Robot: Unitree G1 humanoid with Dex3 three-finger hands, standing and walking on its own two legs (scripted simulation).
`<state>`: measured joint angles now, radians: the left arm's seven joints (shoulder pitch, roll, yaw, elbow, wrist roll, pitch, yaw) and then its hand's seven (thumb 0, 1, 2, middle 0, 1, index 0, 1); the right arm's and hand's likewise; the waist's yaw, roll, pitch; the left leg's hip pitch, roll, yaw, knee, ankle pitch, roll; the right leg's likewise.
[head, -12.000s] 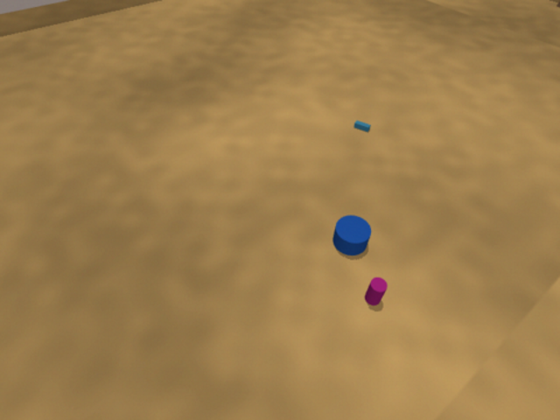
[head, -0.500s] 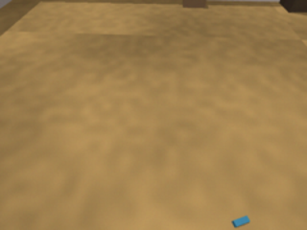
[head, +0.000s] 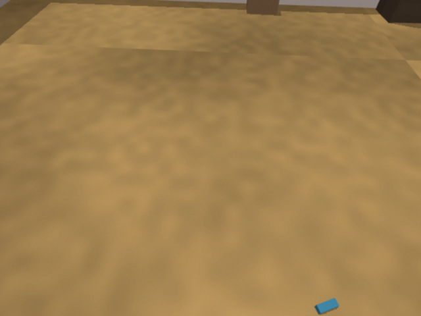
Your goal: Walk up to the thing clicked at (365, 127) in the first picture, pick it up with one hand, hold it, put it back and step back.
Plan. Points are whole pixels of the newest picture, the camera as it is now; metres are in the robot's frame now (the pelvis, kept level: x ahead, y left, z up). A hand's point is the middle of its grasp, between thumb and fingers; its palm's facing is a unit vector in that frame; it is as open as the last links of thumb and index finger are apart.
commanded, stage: stand
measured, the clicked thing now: (326, 306) +0.28 -0.50 -0.76
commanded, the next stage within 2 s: none
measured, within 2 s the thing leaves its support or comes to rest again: neither
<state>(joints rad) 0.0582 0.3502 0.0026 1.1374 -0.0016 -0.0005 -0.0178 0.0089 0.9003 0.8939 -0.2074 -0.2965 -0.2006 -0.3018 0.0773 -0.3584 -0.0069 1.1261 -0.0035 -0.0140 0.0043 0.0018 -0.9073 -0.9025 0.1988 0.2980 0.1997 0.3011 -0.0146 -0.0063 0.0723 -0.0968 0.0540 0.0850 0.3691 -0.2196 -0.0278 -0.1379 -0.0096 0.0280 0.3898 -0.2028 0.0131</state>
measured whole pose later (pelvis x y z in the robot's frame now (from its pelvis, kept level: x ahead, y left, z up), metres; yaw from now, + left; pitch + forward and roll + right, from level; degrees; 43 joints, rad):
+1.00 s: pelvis -0.01 +0.00 +0.00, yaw +1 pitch -3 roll +0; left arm 0.10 0.35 -0.01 1.14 0.00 -0.01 -0.01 0.01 0.90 0.89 -0.21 -0.30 -0.20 -0.30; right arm 0.10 -0.34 -0.01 1.15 -0.01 0.00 0.02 0.00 -0.91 -0.90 0.20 0.30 0.20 0.30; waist -0.01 0.00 0.05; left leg -0.09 0.04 0.07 0.32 -0.17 -0.02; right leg -0.12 -0.02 0.01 0.32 -0.15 0.02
